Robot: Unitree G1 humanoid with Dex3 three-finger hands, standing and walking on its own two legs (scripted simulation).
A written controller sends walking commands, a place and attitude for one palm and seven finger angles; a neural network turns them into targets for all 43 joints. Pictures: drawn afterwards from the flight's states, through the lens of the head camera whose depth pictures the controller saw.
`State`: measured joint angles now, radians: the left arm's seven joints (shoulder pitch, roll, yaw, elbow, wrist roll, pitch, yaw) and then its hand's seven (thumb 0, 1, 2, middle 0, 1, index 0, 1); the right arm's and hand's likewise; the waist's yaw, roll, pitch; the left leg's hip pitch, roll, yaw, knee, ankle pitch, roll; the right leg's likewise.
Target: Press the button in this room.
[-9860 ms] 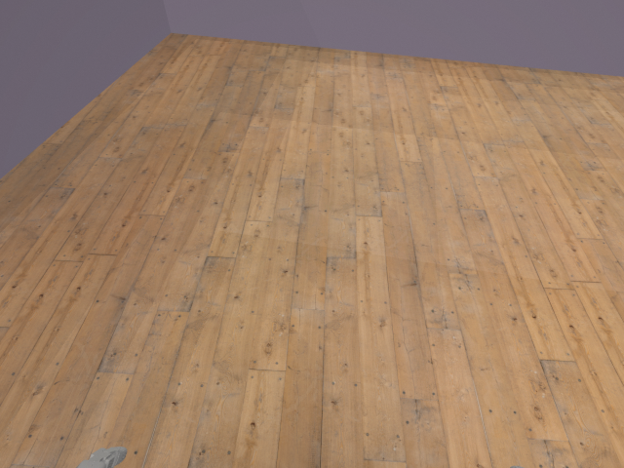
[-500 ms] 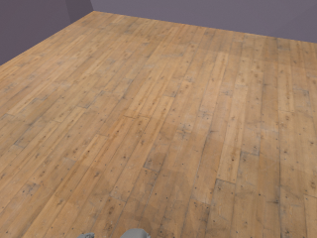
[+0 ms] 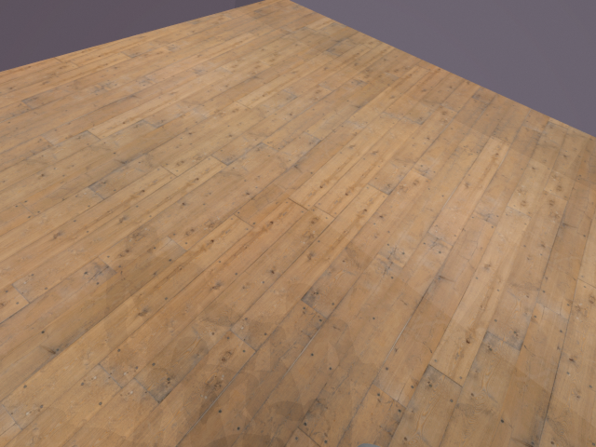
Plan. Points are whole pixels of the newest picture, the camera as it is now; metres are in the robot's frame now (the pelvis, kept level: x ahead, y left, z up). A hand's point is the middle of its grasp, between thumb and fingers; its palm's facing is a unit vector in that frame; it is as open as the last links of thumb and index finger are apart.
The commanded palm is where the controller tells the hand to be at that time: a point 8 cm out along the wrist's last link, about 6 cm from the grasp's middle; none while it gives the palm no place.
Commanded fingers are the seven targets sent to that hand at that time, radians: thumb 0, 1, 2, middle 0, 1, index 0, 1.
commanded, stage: turn or walk to find it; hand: left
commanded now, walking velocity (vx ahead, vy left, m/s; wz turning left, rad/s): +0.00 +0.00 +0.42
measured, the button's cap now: out of the picture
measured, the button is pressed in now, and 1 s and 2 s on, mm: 0 0 0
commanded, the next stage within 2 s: none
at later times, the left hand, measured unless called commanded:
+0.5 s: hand out of the picture +0.03 +0.15 -0.14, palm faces +0.20 -0.94 -0.28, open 7.3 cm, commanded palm none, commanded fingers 0.00 0.90 0.90 -0.20 -0.30 -0.20 -0.30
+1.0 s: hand out of the picture -0.15 +0.19 -0.18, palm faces +0.47 -0.85 -0.24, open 7.4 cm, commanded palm none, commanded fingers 0.00 0.90 0.90 -0.20 -0.30 -0.20 -0.30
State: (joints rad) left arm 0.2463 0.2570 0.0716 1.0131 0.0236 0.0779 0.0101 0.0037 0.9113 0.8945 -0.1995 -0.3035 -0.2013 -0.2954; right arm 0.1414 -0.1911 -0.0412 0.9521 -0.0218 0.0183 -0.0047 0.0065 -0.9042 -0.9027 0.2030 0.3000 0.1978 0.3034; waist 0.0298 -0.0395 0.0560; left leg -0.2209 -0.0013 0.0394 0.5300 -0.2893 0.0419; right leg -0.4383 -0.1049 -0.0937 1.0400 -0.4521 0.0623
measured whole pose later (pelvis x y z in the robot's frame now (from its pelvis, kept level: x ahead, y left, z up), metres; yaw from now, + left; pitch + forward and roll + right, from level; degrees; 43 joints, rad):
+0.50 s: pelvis -0.04 -0.05 +0.00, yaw +12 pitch -1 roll +2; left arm 0.17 0.16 0.03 0.92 0.02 0.02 0.02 0.00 0.91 0.89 -0.20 -0.30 -0.20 -0.30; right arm 0.27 -0.25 -0.10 1.00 -0.03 0.08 0.01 0.01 -0.90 -0.90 0.20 0.30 0.20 0.30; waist -0.04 0.06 0.06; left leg -0.49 -0.05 -0.06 1.05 -0.41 -0.03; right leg -0.23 -0.05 -0.10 0.53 -0.29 -0.03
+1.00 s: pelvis -0.08 -0.02 +0.00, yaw +25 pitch -1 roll -1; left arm 0.24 0.26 0.07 1.01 0.02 0.08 0.01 0.00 0.91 0.89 -0.20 -0.30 -0.20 -0.30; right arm 0.14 -0.20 -0.04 0.95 -0.02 0.02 -0.01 0.01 -0.90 -0.90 0.20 0.30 0.20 0.30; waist 0.03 -0.04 0.06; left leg -0.22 0.00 0.03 0.53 -0.30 0.02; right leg -0.44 -0.10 -0.09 1.03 -0.47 0.06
